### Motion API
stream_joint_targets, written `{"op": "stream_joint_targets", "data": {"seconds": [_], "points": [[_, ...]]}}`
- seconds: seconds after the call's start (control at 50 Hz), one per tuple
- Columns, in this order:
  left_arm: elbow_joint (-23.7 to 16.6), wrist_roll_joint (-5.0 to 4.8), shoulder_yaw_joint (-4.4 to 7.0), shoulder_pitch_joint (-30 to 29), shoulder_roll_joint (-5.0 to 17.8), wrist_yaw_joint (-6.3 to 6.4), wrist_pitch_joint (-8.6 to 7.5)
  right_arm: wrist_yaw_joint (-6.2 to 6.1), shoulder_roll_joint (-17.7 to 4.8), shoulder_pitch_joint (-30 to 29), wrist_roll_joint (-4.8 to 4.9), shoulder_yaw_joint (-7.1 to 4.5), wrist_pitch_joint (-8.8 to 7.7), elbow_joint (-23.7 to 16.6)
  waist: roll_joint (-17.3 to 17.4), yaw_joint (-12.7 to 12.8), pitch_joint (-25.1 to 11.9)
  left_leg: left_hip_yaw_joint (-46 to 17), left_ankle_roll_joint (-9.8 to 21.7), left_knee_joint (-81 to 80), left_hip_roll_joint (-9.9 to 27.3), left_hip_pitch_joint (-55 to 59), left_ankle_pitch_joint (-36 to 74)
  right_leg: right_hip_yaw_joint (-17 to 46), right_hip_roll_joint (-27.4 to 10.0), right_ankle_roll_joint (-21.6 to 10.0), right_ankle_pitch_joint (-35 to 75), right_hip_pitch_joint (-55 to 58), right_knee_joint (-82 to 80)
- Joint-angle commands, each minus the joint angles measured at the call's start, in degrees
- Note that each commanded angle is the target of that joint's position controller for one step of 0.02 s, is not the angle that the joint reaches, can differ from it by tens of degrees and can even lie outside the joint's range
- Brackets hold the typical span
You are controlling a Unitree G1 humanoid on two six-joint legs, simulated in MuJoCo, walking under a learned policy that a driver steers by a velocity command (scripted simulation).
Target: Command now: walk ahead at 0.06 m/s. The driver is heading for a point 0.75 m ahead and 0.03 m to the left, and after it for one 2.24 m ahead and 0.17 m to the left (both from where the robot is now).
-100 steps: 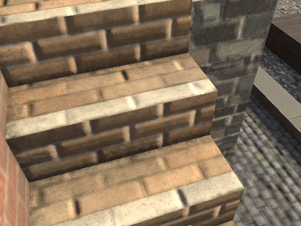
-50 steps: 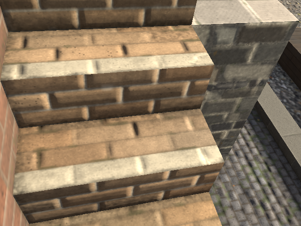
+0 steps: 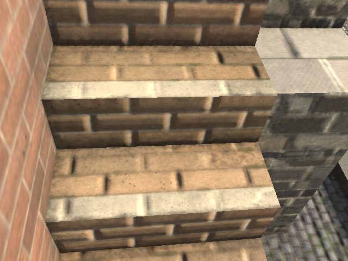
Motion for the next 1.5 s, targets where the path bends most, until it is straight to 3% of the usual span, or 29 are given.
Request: {"op": "stream_joint_targets", "data": {"seconds": [0.02, 0.04, 0.08, 0.1, 0.14, 0.16, 0.2, 0.22, 0.46, 0.56, 0.66, 0.8, 0.86, 0.9, 0.94, 1.02, 1.06, 1.1, 1.16, 1.18, 1.2, 1.26, 1.3, 1.32, 1.34, 1.38, 1.4, 1.44, 1.5], "points": [[-2.5, 1.75, -0.54, -3.1, -4.6, -0.65, 2.44, -9.91, -7.2, 0.5, 1.53, -2.08, 1.13, -5.1, 3.9, 2.0, -1.8, -15.2, 5.2, -22.9, 13.5, 4.8, 0.8, -9.9, -3.9, -7.3, -2.9, 18.8, -19.9], [-2.2, 3.0, -0.27, -0.9, 1.3, -1.77, 0.64, -1.69, -6.2, -5.5, -2.79, -0.24, -2.05, -6.3, 18.6, 1.7, 0.4, -11.2, 1.4, -21.7, 9.5, 2.7, -11.0, -8.0, -3.6, 0.5, -0.4, 16.5, -9.2], [1.5, 2.93, 0.83, 5.2, 2.0, -2.25, -0.35, 2.99, -0.4, -11.6, -1.76, 2.43, -3.87, -9.0, 11.7, 6.2, 3.3, -7.8, -1.4, -19.9, 7.2, 1.2, -13.2, -7.8, -4.3, 3.7, -3.3, 23.7, -21.4], [-2.0, 2.3, -0.12, 1.0, -2.7, -0.36, 0.19, -5.94, -5.7, 1.5, 0.99, -2.02, -0.35, -6.1, 15.0, 0.9, 2.7, -11.6, 4.1, -24.3, 9.8, 11.3, -5.1, -14.8, -1.6, -6.4, -9.1, 24.4, -45.2], [-1.7, 1.55, 0.4, -1.0, -1.3, 0.63, 0.21, -10.07, -10.7, 0.2, 0.57, -2.85, 3.69, -7.9, 12.4, 1.6, 4.6, -16.1, 3.9, -17.9, 11.1, 13.3, -0.5, -15.6, 1.4, -10.2, -0.2, 28.9, -57.1], [-4.2, 2.43, 0.14, -1.4, -0.5, 0.8, 0.38, -9.87, -10.8, 0.3, 0.03, -3.13, 3.55, -8.6, 16.0, 2.1, 6.7, -12.9, 3.6, -14.1, 9.6, 11.7, 2.9, -11.5, 0.1, -9.7, 1.3, 30.5, -59.0], [-5.7, 3.56, 1.5, -3.9, 4.6, -0.06, -0.6, -8.87, -6.1, -1.6, 0.89, -2.13, 3.03, -10.3, 0.8, 0.7, 0.9, -3.9, 1.0, -8.7, 4.0, 9.6, 3.9, -2.8, -6.4, -10.8, 14.5, 32.1, -53.9], [-6.2, 3.3, 1.21, -3.4, 3.0, -0.45, -0.91, -8.95, -6.8, -1.5, 1.26, -2.36, 2.98, -9.8, 0.0, 1.6, 0.3, -3.8, -0.4, -8.8, 3.4, 11.9, 2.8, -1.8, -6.6, -11.0, 9.4, 31.4, -56.7], [-12.7, 3.32, 0.01, -2.8, 0.8, 1.81, -1.16, -9.71, -8.4, -6.0, 0.13, -2.36, 4.22, -8.8, 0.9, 1.9, -1.6, -4.7, -3.0, -11.0, 4.6, 13.3, 6.9, -5.0, -6.1, -11.4, 12.8, 36.3, -56.5], [-12.0, 3.59, 0.86, 0.3, 1.9, 1.11, -1.22, -8.88, -9.8, -5.9, -1.67, -2.94, 4.04, -9.5, 0.8, 2.3, 2.1, -3.8, -2.0, -9.3, 2.8, 8.3, -3.8, -2.8, -5.6, -15.0, -12.2, 34.5, -61.0], [-11.3, 3.69, 1.63, -0.3, 2.6, 0.56, -1.12, -7.99, -9.4, -4.5, -0.88, -2.5, 2.44, -8.4, 4.4, 1.1, 3.0, -5.5, 0.7, -13.0, 2.7, 8.2, -8.6, -4.5, -3.8, -15.1, -15.2, 33.8, -59.8], [-12.0, 3.78, 0.39, -1.9, -0.5, -0.67, -2.7, -8.99, -13.6, 3.1, -0.22, -4.59, 1.26, -4.7, 14.3, -0.3, 3.7, -20.5, 7.5, -25.3, 12.0, 22.6, -5.6, -13.9, 0.2, -12.5, -3.1, 22.3, -47.6], [-10.2, 3.6, -0.05, 1.6, -1.8, -1.16, -3.36, -8.93, -11.5, -0.7, -0.03, -3.98, 0.84, -5.3, 12.3, 2.5, 0.9, -16.2, 7.3, -21.2, 10.9, 22.6, 14.7, -13.4, 0.0, -13.1, -0.2, 28.8, -50.3], [-10.6, 3.17, 0.46, 1.5, -0.1, -0.48, -3.69, -8.6, -9.3, -2.8, 0.82, -3.16, -0.45, -6.1, 3.6, 4.9, -2.2, -7.1, 4.9, -8.1, 6.4, 20.1, 41.6, -8.9, -1.9, -13.6, 17.3, 40.6, -55.1], [-10.2, 3.02, 0.83, 2.4, 2.9, -0.15, -3.51, -8.23, -9.4, -1.9, 0.86, -2.8, -0.86, -7.8, 0.0, 3.8, -7.0, -4.4, 2.9, -1.6, 3.9, 13.0, 31.8, -7.7, -4.2, -12.9, 34.2, 52.0, -53.3], [-8.6, 3.26, 1.56, 5.8, 4.8, 1.74, -2.6, -7.59, -8.8, -2.7, 0.11, -1.85, 0.24, -8.2, -0.6, 4.8, -0.9, -3.3, 1.8, 2.7, 1.0, 2.6, 11.0, -5.9, -7.6, -14.5, 46.2, 55.1, -54.6], [-9.0, 3.17, 1.14, -0.4, 5.0, 1.81, -3.04, -7.62, -7.5, -0.1, -0.4, -1.23, 0.78, -8.8, -2.4, 0.6, 0.5, -3.2, 1.5, -1.4, 0.5, 7.3, 7.1, -7.7, -7.2, -14.5, 58.0, 49.9, -52.9], [-9.8, 2.3, 1.4, -4.2, 5.1, 1.23, -3.65, -8.16, -11.1, 3.4, -1.24, -2.41, 0.78, -8.3, 2.7, -2.0, -1.6, -4.3, 2.0, -7.8, 1.0, 14.8, 23.3, -9.8, -4.8, -13.2, 61.0, 46.8, -46.0], [-9.1, 2.42, 0.68, -3.5, 1.0, 0.14, -4.35, -9.48, -14.8, 6.9, -2.74, -3.71, 1.41, -6.6, 15.6, -3.1, -3.3, -14.7, 6.5, -17.2, 10.6, 30.2, 48.6, -13.2, 0.4, -10.6, 18.8, 28.4, -32.4], [-9.1, 2.56, 0.08, -4.9, -1.8, -0.22, -4.2, -9.56, -14.2, 6.9, -3.76, -3.36, 1.44, -5.6, 18.9, -2.9, -1.3, -18.3, 9.5, -20.3, 15.1, 33.8, 58.3, -13.2, 2.7, -10.4, -7.5, 20.3, -28.0], [-9.7, 2.89, -0.03, -5.6, -2.1, -0.3, -4.02, -9.37, -13.2, 3.3, -4.77, -2.99, 1.28, -6.0, 14.3, -0.8, 1.0, -15.2, 9.9, -18.4, 15.2, 34.2, 62.2, -11.2, 1.0, -11.3, -12.7, 16.3, -28.3], [-9.6, 2.83, 0.0, 3.1, -2.0, -0.79, -5.33, -9.0, -16.2, -14.1, -1.51, -4.05, 1.48, -10.5, 11.1, 12.6, -3.3, -5.1, 9.2, -2.6, 9.0, 31.5, 80.8, -11.9, 1.8, -14.5, 6.5, 29.9, -60.6], [-6.9, 4.51, -0.58, 4.1, -1.1, 0.14, -5.55, -8.15, -13.8, -9.8, 2.96, -4.19, 1.19, -11.4, 9.6, 9.8, -6.3, -6.2, 4.4, 13.9, 7.5, 21.0, 57.5, -11.7, 0.1, -14.9, 28.4, 48.9, -74.6], [-4.8, 5.31, 0.71, 6.5, 4.4, 0.36, -4.87, -7.22, -9.6, -7.0, 3.32, -3.18, 0.29, -13.1, -9.1, 6.5, -8.4, -0.5, -0.6, 27.1, -0.5, -2.1, 13.9, -3.6, -10.7, -18.0, 74.5, 68.7, -59.1], [-5.3, 5.84, 1.57, 8.5, 8.8, 0.98, -4.26, -7.46, -6.5, -6.8, 2.74, -2.34, 0.45, -11.9, -11.0, 7.8, -12.9, -3.6, -2.9, 46.8, -3.4, -8.5, -4.8, 0.0, -18.2, -25.8, 89.2, 70.6, -55.3], [-5.3, 7.29, 3.89, 7.0, 14.3, 1.54, -4.46, -9.88, -7.2, -13.2, 2.94, -3.37, 1.46, -15.6, -6.9, 8.8, -7.4, -13.2, -4.0, 89.4, -7.4, -26.7, -16.7, 1.2, -22.6, -29.1, 74.6, 65.1, -58.4], [-4.0, 7.46, 3.57, 5.3, 13.2, 1.72, -4.92, -11.1, -6.0, -19.5, 2.32, -2.91, 1.97, -20.3, -7.2, 6.7, -0.4, -16.0, -1.5, 101.6, -7.8, -38.4, -21.8, 0.2, -24.0, -26.3, 71.1, 62.2, -58.7], [0.8, 6.99, 2.6, 11.1, 8.6, 1.69, -6.21, -11.16, -4.4, -26.2, 0.82, -2.24, 2.17, -25.5, -2.0, 6.2, 2.3, -19.8, 4.0, 113.8, -7.9, -55.2, -27.3, -0.7, -25.1, -21.2, 52.1, 64.5, -58.0], [-1.1, 4.78, 2.6, 2.9, 8.6, -0.01, -7.23, -10.26, -3.6, -22.1, 0.52, -1.03, 2.65, -28.3, 2.1, -1.5, 4.2, -11.8, 4.6, 105.2, -6.6, -45.9, -18.0, -7.0, -20.4, -15.5, 33.0, 44.0, -67.4]]}}
Keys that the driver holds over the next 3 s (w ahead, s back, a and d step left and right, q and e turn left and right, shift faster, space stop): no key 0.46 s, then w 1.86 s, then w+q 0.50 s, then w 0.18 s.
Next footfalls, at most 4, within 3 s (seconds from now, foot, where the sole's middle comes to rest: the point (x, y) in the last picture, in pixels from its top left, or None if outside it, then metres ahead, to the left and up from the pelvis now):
0.16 right None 0.12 -0.16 -0.75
1.64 left None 0.32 0.12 -0.54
2.32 right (242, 176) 0.60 -0.21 -0.34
3.00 left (115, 72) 0.81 0.17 -0.13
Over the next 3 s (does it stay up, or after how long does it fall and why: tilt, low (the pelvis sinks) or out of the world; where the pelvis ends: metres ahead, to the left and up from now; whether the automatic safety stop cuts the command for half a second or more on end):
stays up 0.66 0.01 0.46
